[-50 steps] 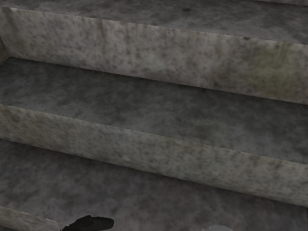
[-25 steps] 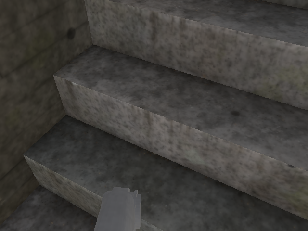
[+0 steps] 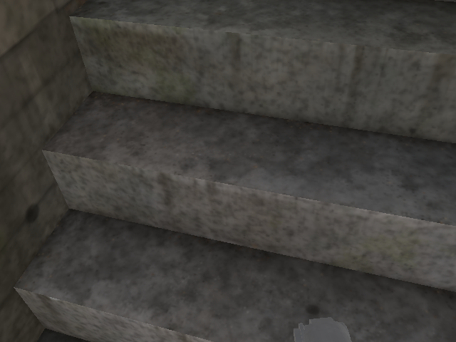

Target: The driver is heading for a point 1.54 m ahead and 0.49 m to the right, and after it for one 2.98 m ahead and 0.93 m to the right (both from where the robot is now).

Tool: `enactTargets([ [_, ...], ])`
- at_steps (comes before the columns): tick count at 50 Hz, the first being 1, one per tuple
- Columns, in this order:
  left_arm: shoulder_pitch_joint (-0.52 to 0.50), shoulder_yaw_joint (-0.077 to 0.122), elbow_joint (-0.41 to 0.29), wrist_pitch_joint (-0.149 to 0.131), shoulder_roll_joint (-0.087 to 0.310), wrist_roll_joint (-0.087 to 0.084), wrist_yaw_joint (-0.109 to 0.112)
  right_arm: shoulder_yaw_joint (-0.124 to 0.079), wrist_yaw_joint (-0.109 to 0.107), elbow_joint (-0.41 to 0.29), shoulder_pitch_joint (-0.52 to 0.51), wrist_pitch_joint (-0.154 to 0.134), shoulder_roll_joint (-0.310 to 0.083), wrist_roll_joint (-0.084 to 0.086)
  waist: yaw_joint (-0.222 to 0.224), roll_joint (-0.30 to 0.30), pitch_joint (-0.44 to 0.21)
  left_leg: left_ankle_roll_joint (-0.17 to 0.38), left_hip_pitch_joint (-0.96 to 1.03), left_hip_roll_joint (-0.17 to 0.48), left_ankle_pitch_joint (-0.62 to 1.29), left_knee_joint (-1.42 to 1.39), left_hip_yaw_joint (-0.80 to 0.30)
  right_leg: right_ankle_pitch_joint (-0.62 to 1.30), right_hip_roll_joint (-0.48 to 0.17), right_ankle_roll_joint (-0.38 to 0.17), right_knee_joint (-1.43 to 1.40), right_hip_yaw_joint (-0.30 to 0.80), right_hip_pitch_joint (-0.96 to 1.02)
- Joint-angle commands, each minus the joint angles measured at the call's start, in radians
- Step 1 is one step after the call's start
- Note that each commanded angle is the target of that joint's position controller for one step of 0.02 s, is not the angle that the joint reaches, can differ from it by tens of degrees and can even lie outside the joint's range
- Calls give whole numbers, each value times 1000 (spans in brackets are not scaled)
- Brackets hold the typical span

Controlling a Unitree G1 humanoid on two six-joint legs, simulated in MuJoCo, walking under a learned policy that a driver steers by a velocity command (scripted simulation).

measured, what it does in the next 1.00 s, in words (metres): climbs, turning right: right foot 0.20 m higher, then left foot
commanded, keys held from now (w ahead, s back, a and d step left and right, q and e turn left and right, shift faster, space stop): e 0.80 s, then no key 0.20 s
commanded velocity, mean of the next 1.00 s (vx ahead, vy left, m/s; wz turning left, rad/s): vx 0.03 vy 0.00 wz -0.52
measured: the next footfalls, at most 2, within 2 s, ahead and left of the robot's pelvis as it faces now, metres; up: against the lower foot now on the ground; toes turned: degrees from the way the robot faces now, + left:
right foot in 0.16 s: +0.19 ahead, -0.15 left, +0.20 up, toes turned -6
left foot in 0.78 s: +0.26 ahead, +0.05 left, +0.20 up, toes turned -27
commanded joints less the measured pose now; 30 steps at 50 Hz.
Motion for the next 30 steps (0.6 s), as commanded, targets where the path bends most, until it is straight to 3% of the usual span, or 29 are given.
enactTargets([
  [1,-100,15,-94,54,104,15,38,-8,15,-73,35,-29,-116,6,-7,96,-17,186,197,222,619,-140,-79,-31,-35,77,-148,-39,-82],
  [3,-127,6,-120,91,80,36,58,0,27,-86,35,-28,-91,5,-13,86,-5,219,294,300,637,-169,-127,-47,-66,94,-256,5,-183],
  [4,-198,-12,-156,102,74,39,38,-18,53,-99,-93,-20,-139,27,34,43,20,210,238,330,559,-240,-70,-315,-129,91,-638,-68,-57],
  [5,-262,-19,-181,115,81,42,21,-33,63,-98,-93,-6,-196,45,24,96,1,246,65,315,557,-277,-65,-528,-75,84,-737,-185,137],
  [6,-335,-38,-222,139,52,45,-1,-46,66,-64,-40,-1,-225,43,21,156,23,291,67,356,696,-278,-95,-579,-53,74,-797,-255,153],
  [7,-218,-41,-194,114,24,43,-15,-58,40,-100,-16,-34,-231,58,7,167,1,260,190,374,901,-207,-39,-560,-27,110,-770,-306,232],
  [8,-124,-45,-179,87,21,31,4,-74,23,-113,-7,-54,-253,58,31,162,-55,246,317,379,1174,-123,-43,-419,13,99,-846,-242,261],
  [9,-109,-43,-176,62,47,14,13,-86,16,-109,5,-59,-271,60,34,143,-90,237,386,358,1441,-23,-40,-307,42,63,-971,-195,298],
  [10,-104,-34,-184,42,105,-5,20,-90,2,-126,36,-63,-262,41,26,68,-207,185,322,291,1517,72,-23,-30,33,-6,-969,-85,457],
  [11,-39,-20,-176,38,149,-10,32,-101,0,-146,-46,-51,-304,36,83,66,-240,162,137,243,1466,147,-38,25,41,-48,-1062,-2,651],
  [12,80,2,-159,50,196,17,54,-106,4,-180,-179,-37,-298,41,179,22,-236,123,-124,180,1194,270,-76,-101,23,-95,-1291,148,871],
  [13,206,23,-133,51,282,67,67,-104,9,-222,-291,-19,-210,38,219,-216,-214,35,-419,31,282,571,-131,-166,-120,-190,-1651,528,992],
  [14,321,45,-77,51,330,91,62,-97,23,-243,-299,9,-175,80,229,-259,-274,13,-521,-20,219,1014,-365,-259,-151,-167,-1812,779,1051],
  [15,316,47,-44,50,288,87,43,-88,17,-208,-265,16,-133,109,215,-291,-153,55,-655,-92,296,1206,-569,-445,-125,-81,-1812,735,969],
  [16,184,42,-26,41,251,60,29,-83,-1,-195,-253,3,-105,111,128,-269,-16,85,-776,-139,304,1351,-613,-520,-78,-35,-1746,613,869],
  [17,91,30,-20,22,204,38,19,-68,-23,-191,-230,-14,-83,100,59,-153,7,101,-804,-128,331,1372,-607,-489,-57,-4,-1704,522,807],
  [18,-81,30,-47,23,65,-7,103,-37,-62,-301,-219,-6,20,14,-64,-14,48,38,-622,-75,267,1376,-386,-499,-31,4,-1681,443,758],
  [19,-148,-14,-57,2,62,31,45,-54,-42,-202,-195,-1,-101,102,-38,-72,-24,70,-747,-84,226,1394,-570,-413,11,-14,-1758,397,709],
  [20,-169,-4,-81,-11,65,34,42,-60,-51,-193,-164,-4,-139,117,-24,-68,-22,39,-782,-77,190,1384,-564,-348,-14,-29,-1778,406,758],
  [21,-180,-11,-94,-22,58,32,50,-61,-63,-183,-174,-3,-152,113,-18,-24,-55,-5,-798,-74,183,1363,-558,-244,-17,-32,-1779,387,771],
  [22,-104,-8,-86,-24,91,53,42,-64,-79,-212,-221,9,-174,92,-9,61,-91,-79,-802,-60,218,1241,-528,-98,-33,-36,-1781,395,813],
  [23,-91,6,-104,-41,137,45,51,-63,-90,-220,-262,8,-185,85,4,30,-110,-117,-820,-39,168,1183,-493,-45,-41,-33,-1753,325,858],
  [24,-81,14,-118,-48,151,44,54,-64,-99,-227,-293,14,-185,75,15,-6,-127,-136,-797,-23,162,1145,-471,-100,-29,-23,-1768,304,848],
  [25,-50,30,-124,-54,174,43,44,-65,-102,-269,-367,20,-174,85,32,-29,-92,-141,-798,-7,-16,1104,-388,-109,-74,-24,-1865,321,869],
  [26,-30,32,-128,-48,164,46,47,-59,-100,-283,-380,33,-162,83,49,-85,-114,-145,-708,-22,25,1143,-368,-124,-51,-25,-1874,322,819],
  [27,-66,29,-153,-67,145,46,41,-72,-96,-266,-305,34,-158,69,4,-132,-69,-140,-599,-20,88,1229,-331,-99,-35,-8,-1897,301,729],
  [28,-115,36,-190,-74,161,39,32,-78,-93,-271,-273,43,-179,74,-17,-84,-57,-154,-548,-27,87,1198,-320,-65,-33,-13,-1918,295,708],
  [29,-91,37,-204,-83,160,30,36,-85,-99,-277,-265,47,-193,73,-1,-121,-71,-175,-564,-56,53,1322,-346,2,-60,-59,-1904,364,742],
  [30,-56,36,-202,-91,154,30,36,-88,-110,-290,-274,45,-202,77,18,-113,-62,-187,-654,-61,19,1387,-389,50,-99,-93,-1872,404,865],
])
